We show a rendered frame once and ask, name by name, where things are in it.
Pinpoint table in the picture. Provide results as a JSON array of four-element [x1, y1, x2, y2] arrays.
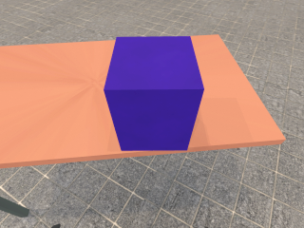
[[0, 34, 286, 218]]

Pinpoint carton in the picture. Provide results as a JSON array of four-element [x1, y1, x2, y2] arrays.
[[104, 36, 204, 151]]

